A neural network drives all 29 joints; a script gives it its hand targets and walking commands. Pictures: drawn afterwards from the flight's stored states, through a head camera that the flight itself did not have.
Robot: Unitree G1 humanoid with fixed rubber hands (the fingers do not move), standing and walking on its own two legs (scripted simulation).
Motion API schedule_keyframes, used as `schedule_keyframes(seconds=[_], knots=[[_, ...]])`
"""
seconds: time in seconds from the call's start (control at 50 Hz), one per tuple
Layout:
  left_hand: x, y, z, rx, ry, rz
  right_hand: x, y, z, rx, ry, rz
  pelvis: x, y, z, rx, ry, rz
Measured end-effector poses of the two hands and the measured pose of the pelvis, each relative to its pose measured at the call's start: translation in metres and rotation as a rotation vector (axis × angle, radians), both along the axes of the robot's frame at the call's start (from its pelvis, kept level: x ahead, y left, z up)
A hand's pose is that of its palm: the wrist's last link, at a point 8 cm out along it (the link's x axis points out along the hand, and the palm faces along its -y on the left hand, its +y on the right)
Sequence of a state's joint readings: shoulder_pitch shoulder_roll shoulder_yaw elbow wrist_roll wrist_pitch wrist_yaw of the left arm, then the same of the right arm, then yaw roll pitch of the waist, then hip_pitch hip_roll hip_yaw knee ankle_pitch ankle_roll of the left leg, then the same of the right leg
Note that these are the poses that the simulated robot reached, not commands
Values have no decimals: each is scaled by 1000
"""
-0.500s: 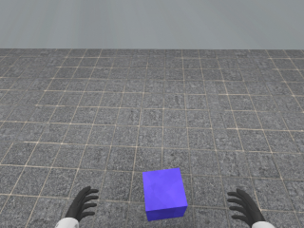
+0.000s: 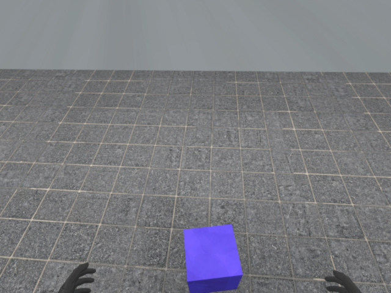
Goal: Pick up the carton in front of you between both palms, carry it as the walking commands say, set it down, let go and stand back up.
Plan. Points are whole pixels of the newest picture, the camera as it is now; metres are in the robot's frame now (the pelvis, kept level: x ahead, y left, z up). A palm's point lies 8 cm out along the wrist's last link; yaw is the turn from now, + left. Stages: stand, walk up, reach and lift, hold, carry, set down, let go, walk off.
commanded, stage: stand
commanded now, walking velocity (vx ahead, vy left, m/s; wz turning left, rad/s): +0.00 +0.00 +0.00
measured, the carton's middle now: (210, 260) +0.38 -0.02 -0.64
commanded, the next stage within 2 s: none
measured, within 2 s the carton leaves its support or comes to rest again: neither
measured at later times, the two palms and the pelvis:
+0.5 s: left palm out of the picture +0.11 +0.30 -0.09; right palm out of the picture +0.10 -0.29 -0.09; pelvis +0.00 +0.00 +0.01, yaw +1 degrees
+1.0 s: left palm out of the picture +0.07 +0.31 -0.09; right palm out of the picture +0.07 -0.31 -0.10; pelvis -0.02 +0.00 +0.01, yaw +0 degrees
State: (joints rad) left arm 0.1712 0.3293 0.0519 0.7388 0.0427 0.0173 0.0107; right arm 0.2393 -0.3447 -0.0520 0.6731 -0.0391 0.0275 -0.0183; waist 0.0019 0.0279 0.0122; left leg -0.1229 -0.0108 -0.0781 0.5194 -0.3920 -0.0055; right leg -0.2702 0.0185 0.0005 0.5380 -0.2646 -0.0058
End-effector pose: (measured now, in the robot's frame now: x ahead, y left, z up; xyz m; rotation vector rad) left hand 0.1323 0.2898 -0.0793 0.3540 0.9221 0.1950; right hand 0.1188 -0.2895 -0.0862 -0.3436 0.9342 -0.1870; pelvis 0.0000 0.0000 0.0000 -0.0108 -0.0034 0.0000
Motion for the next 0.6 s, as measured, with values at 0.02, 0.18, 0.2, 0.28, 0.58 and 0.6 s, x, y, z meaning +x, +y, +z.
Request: schedule_keyframes(seconds=[0.02, 0.18, 0.2, 0.28, 0.58, 0.6], knots=[[0, 0, -1, 1, 4, 1, 0, 0, -1, -1, 5, -1, 1, 0, 0, 0, 0, 1], [-1, 0, -5, -5, 26, 12, -4, 2, -5, -1, 38, 2, 4, 1, 2, 1, -7, 6], [-1, 0, -5, -6, 29, 13, -5, 2, -5, -1, 42, 2, 4, 1, 2, 1, -8, 7], [-5, 2, -7, -6, 43, 21, -8, 1, -6, -4, 55, 3, 4, 1, 3, 1, -12, 8], [-34, 11, -9, 5, 105, 54, -25, -8, -7, -21, 101, 4, -6, -1, 7, 4, -29, 11], [-36, 11, -9, 6, 109, 56, -27, -8, -7, -22, 104, 4, -6, -1, 7, 5, -30, 11]])
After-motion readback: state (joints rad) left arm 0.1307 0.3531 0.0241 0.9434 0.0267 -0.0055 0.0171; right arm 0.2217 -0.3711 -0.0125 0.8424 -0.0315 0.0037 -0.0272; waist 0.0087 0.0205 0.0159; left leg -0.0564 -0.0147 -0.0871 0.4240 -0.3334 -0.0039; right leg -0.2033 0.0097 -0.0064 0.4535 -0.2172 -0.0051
